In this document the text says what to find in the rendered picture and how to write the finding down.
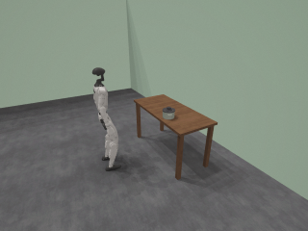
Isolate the left robot thigh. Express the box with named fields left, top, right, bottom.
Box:
left=105, top=117, right=112, bottom=141

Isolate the table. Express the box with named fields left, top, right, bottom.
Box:
left=134, top=94, right=218, bottom=180

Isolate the lid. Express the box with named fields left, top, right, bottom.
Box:
left=162, top=107, right=175, bottom=114

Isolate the robot right upper arm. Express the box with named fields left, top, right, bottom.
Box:
left=98, top=87, right=106, bottom=112

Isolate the right robot forearm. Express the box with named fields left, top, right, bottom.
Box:
left=100, top=107, right=112, bottom=129

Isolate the robot right hand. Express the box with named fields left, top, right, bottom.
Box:
left=107, top=127, right=117, bottom=141

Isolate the pot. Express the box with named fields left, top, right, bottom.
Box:
left=163, top=112, right=175, bottom=120

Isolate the robot torso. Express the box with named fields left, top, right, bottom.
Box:
left=93, top=85, right=109, bottom=123

